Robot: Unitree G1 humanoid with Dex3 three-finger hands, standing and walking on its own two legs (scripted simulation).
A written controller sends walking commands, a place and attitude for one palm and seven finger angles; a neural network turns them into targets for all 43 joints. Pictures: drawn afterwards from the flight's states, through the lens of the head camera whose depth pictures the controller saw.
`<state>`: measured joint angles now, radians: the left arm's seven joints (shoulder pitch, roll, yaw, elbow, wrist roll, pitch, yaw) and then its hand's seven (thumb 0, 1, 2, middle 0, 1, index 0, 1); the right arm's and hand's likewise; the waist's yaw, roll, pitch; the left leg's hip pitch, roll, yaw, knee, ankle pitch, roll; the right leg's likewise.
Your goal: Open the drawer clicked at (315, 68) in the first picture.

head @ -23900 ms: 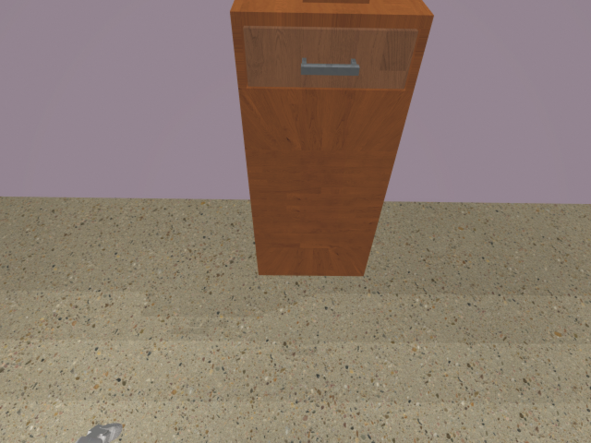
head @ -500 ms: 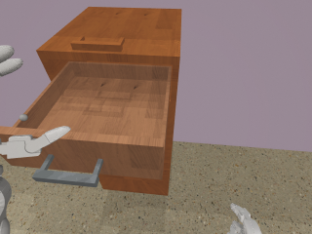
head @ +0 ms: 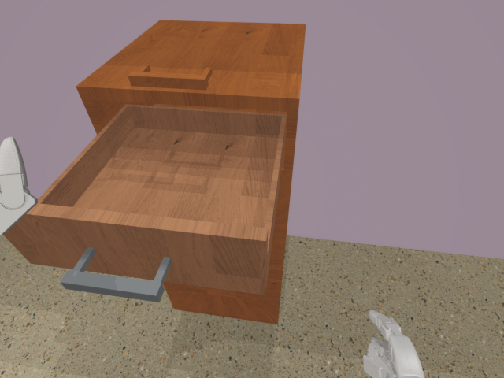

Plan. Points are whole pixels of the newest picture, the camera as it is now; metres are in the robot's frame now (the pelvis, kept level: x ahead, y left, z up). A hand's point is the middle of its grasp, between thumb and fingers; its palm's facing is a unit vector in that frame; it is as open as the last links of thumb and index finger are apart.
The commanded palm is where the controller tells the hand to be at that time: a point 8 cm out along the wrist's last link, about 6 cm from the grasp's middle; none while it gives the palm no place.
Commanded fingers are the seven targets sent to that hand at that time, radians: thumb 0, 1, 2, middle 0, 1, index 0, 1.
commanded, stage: draw the hand back to the body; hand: left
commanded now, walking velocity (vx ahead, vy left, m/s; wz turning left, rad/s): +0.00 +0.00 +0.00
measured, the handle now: (119, 272) +0.21 +0.22 +0.11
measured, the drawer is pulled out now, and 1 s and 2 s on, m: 0.30 0.30 0.30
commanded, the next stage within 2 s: step back with the hand held close in 0.08 s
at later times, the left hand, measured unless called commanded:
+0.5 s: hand (16, 206) +0.16 +0.22 +0.30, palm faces +0.48 -0.72 -0.50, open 7.4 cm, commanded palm +0.09 +0.30 +0.30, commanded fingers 0.00 0.90 0.90 -0.20 -0.30 -0.20 -0.30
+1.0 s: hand out of the picture +0.05 +0.29 +0.32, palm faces +0.63 -0.73 -0.27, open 7.4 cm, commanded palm -0.01 +0.34 +0.30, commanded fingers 0.00 0.90 0.90 -0.20 -0.30 -0.20 -0.30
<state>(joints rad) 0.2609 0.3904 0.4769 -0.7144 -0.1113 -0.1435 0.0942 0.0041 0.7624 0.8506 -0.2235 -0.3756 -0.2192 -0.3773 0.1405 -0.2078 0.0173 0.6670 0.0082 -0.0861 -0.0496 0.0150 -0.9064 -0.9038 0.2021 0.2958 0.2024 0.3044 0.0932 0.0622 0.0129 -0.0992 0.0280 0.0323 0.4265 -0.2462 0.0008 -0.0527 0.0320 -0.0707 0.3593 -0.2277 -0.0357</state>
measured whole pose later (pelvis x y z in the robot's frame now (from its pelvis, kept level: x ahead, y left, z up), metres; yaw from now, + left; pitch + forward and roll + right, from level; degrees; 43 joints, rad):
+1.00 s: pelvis -0.13 +0.06 -0.02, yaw +1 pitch +0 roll -5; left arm 0.11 0.53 0.65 -0.80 -0.05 -0.26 0.17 0.00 0.88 0.90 -0.22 -0.30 -0.21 -0.30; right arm 0.22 -0.20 -0.02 0.63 0.01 -0.11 -0.06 0.02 -0.91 -0.90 0.20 0.30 0.20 0.30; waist -0.01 0.03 0.04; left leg -0.49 0.02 0.02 0.65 -0.16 0.08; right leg -0.52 0.05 -0.01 1.02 -0.46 0.00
